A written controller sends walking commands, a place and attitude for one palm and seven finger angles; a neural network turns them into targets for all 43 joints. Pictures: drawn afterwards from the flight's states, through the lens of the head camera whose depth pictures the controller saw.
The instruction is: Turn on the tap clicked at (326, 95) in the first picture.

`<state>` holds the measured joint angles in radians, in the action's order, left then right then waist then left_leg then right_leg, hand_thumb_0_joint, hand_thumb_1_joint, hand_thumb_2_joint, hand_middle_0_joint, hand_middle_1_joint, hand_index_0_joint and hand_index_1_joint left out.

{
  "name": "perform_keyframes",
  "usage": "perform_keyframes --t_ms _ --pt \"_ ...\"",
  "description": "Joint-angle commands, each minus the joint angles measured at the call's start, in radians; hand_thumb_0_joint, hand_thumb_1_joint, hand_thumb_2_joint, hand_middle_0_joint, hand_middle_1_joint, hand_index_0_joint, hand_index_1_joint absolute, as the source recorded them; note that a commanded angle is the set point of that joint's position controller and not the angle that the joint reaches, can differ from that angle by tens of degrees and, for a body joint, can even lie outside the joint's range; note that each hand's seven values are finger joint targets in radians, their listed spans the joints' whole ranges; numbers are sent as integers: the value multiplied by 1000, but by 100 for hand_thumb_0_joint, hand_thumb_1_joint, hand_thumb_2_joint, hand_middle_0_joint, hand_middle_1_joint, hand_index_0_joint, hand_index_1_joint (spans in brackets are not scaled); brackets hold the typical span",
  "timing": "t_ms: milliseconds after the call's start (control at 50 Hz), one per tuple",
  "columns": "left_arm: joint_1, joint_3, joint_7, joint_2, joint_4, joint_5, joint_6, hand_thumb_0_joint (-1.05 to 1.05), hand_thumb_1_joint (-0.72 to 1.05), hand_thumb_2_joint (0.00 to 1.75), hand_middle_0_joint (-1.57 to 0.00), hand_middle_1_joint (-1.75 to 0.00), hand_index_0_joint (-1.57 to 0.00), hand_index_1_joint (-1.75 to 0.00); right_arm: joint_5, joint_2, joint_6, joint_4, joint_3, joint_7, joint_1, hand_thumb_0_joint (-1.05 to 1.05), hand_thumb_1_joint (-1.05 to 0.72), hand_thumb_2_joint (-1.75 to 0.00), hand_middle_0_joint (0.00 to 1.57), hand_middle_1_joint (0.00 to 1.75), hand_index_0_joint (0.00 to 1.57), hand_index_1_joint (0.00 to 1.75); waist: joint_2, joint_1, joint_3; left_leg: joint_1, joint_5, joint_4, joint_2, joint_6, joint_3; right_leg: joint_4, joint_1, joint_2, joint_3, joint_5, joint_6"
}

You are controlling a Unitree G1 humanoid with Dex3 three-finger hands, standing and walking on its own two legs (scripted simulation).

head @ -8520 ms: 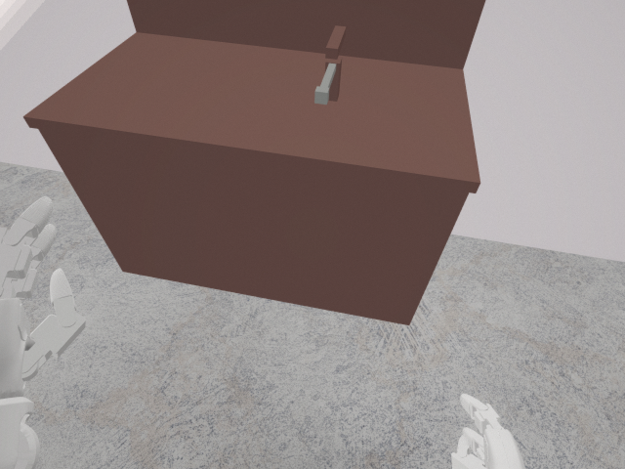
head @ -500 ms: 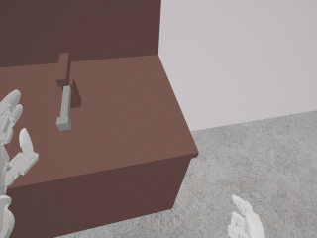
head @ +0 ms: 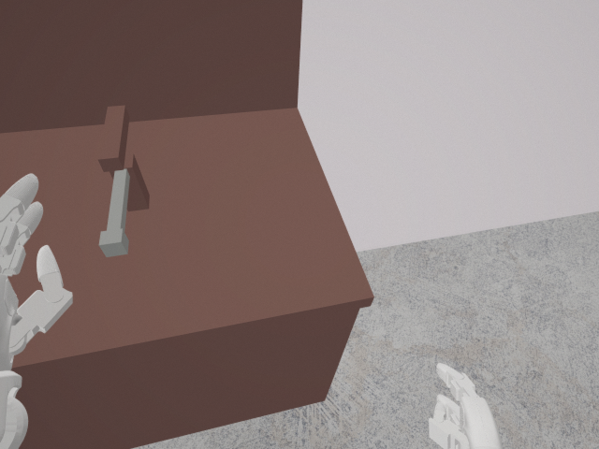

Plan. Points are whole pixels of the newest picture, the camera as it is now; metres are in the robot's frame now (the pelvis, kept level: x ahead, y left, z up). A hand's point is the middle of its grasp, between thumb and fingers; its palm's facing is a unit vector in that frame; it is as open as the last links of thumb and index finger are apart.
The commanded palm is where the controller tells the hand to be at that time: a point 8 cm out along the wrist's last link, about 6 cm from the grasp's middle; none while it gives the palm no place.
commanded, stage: look again from close up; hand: left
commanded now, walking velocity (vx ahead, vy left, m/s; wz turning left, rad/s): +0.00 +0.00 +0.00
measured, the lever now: (114, 242) +0.35 +0.29 +0.06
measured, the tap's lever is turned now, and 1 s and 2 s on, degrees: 0 0 0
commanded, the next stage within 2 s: turn the palm inward beside the body in 0.08 s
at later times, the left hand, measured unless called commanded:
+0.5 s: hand (81, 344) +0.18 +0.23 +0.13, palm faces +0.37 -0.86 -0.36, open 7.4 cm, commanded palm +0.14 +0.27 +0.17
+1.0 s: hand (80, 353) +0.17 +0.22 +0.14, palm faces +0.47 -0.84 -0.28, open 7.4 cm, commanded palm +0.12 +0.25 +0.15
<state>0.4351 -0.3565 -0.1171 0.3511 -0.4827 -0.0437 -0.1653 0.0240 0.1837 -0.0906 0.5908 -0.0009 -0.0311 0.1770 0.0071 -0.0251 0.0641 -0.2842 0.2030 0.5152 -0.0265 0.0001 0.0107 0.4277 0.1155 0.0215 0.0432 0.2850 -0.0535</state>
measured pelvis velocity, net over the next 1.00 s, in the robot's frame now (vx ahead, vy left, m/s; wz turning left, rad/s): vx -0.04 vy -0.05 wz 0.04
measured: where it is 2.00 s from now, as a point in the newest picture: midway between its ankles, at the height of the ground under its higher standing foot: outside the picture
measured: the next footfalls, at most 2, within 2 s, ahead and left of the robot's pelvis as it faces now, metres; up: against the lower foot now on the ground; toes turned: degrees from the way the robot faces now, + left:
none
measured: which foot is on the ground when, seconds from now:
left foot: down 0.00-1.00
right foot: down 0.00-1.00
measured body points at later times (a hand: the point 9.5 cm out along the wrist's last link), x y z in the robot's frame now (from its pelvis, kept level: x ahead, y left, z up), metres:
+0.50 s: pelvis -0.04 -0.02 -0.01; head -0.04 -0.01 +0.43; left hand +0.16 +0.27 +0.15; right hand +0.17 -0.23 -0.08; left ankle +0.05 +0.12 -0.74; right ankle -0.03 -0.16 -0.74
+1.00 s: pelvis -0.04 -0.05 -0.03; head -0.06 -0.06 +0.42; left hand +0.14 +0.27 +0.16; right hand +0.16 -0.26 -0.11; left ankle +0.05 +0.11 -0.74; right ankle -0.03 -0.16 -0.74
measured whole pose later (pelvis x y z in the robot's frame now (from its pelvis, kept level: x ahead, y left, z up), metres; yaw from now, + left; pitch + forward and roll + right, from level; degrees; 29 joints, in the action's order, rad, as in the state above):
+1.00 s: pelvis -0.04 -0.05 -0.03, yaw +2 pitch -1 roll -1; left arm 0.31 -0.33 -0.10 0.36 -0.35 -0.15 -0.01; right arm 0.01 0.24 -0.19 0.65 0.03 -0.07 0.21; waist -0.06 -0.07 -0.04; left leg -0.49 0.28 0.79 -0.01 0.04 0.14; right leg 0.80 0.35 -0.02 -0.04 0.43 0.01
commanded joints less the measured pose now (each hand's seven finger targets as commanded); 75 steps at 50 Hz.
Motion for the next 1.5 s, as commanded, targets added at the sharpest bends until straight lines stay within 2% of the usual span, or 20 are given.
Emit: perform_keyframes --t_ms 0,140,160,180,200,220,260,320,380,460,480,540,580,660,760,780,860,940,1240,1480 --pt "-76 -101 -20 161 -211 -2 -59 0 90 90 -20 -30 -20 -30 5 123 -48 -160 -49 -13 -79 0 -90 -90 20 30 20 30 -73 11 -152 130 -99 -89 -42 -34 17 -62 51 17 -20 -210 57" --pt "-65 -109 -22 168 -224 -3 -65 0 90 90 -20 -30 -20 -30 5 122 -48 -166 -47 -14 -75 0 -90 -90 20 30 20 30 -91 11 -157 120 -38 -112 -45 -36 35 -59 45 12 -24 -174 59" --pt "-982 -337 -38 969 -521 23 -227 0 90 90 -20 -30 -20 -30 58 156 -37 -266 139 -103 39 0 -90 -90 20 30 20 30 -258 47 -69 26 68 -143 -16 -45 34 -38 64 -26 -51 5 -4" --pt "-514 -257 9 352 135 110 -42 0 90 90 -20 -30 -20 -30 -93 129 -86 -81 -45 -70 -26 0 -90 -90 20 30 20 30 -184 -64 -251 265 -391 -62 -13 5 -20 78 88 -54 -127 -223 98" --pt "-402 -47 39 149 51 31 23 0 90 90 -20 -30 -20 -30 -54 151 -94 -102 -35 1 -9 0 -90 -90 20 30 20 30 -153 18 -335 358 -653 -18 -7 51 6 66 138 -82 -157 -275 79" --pt "-341 -160 73 212 24 -24 73 0 90 90 -20 -30 -20 -30 -54 217 -104 -76 -73 18 10 0 -90 -90 20 30 20 30 -93 -33 -408 385 -648 -4 -17 51 9 73 143 -76 -141 -276 66" --pt "-143 -32 139 53 59 -96 172 0 90 90 -20 -30 -20 -30 -17 192 -106 -99 -51 43 -77 0 -90 -90 20 30 20 30 -102 -48 -322 327 -495 -17 5 40 -19 32 138 -68 -156 -290 74" --pt "-142 -21 131 131 -45 -21 161 0 90 90 -20 -30 -20 -30 -18 188 -104 -134 -29 52 -142 0 -90 -90 20 30 20 30 -34 -37 -148 137 -168 -44 21 4 -15 50 198 -58 -176 -203 66" --pt "-232 -121 48 252 -211 10 41 0 90 90 -20 -30 -20 -30 -39 168 -106 -158 -26 35 -162 0 -90 -90 20 30 20 30 -59 -32 -224 94 32 -37 44 3 -8 80 221 -60 -161 -38 65" --pt "-380 -187 -56 307 -132 5 -69 0 90 90 -20 -30 -20 -30 -37 153 -112 -92 -24 7 -146 0 -90 -90 20 30 20 30 -120 -10 -157 24 262 2 53 11 14 102 318 -63 -143 138 58" --pt "-442 -109 -62 236 -118 4 -73 0 90 90 -20 -30 -20 -30 -38 147 -117 -97 -23 7 -154 0 -90 -90 20 30 20 30 -144 0 -176 17 291 19 62 12 13 111 336 -54 -142 166 57" --pt "-525 -45 -50 217 21 8 -26 0 90 90 -20 -30 -20 -30 -29 164 -122 -67 -19 -8 -175 0 -90 -90 20 30 20 30 -138 4 -167 -9 325 59 66 12 16 126 371 -44 -126 211 56" --pt "-556 37 -13 180 41 2 35 0 90 90 -20 -30 -20 -30 -16 171 -125 -79 -11 -21 -190 0 -90 -90 20 30 20 30 -140 4 -159 -12 332 63 73 8 14 113 384 -35 -116 243 56" --pt "-525 7 25 250 63 -7 131 0 90 90 -20 -30 -20 -30 -4 168 -122 -92 -2 -46 -202 0 -90 -90 20 30 20 30 -91 -30 -152 -40 297 96 79 4 6 76 384 -21 -76 341 57" --pt "-408 -121 10 300 14 -68 111 0 90 90 -20 -30 -20 -30 -12 162 -132 -99 -11 -43 -174 0 -90 -90 20 30 20 30 -23 -58 -174 -77 254 144 70 7 18 62 367 -15 -59 393 56" --pt "-410 -80 12 234 -23 -84 95 0 90 90 -20 -30 -20 -30 -9 150 -138 -116 -8 -41 -183 0 -90 -90 20 30 20 30 2 -42 -174 -80 246 146 68 3 18 70 367 -12 -64 388 53" --pt "-304 -129 -3 261 -7 -100 96 0 90 90 -20 -30 -20 -30 -9 159 -148 -111 -14 -41 -163 0 -90 -90 20 30 20 30 -38 -60 -140 -111 243 162 65 3 21 72 385 -8 -49 388 56" --pt "-265 -69 9 202 -72 -117 104 0 90 90 -20 -30 -20 -30 -4 157 -168 -133 -12 -49 -159 0 -90 -90 20 30 20 30 -34 -44 -122 -115 219 176 61 -6 21 68 403 6 -27 378 56" --pt "12 -56 11 105 -222 -149 59 0 90 90 -20 -30 -20 -30 -11 168 -223 -136 -28 -43 -40 0 -90 -90 20 30 20 30 -54 -51 -290 -10 -165 197 41 -18 22 220 290 -19 -133 -223 65" --pt "55 7 0 42 -272 -140 81 0 90 90 -20 -30 -20 -30 -7 153 -190 -150 -21 -39 -32 0 -90 -90 20 30 20 30 -54 -46 -290 1 -250 197 30 -10 39 233 288 -22 -144 -252 71"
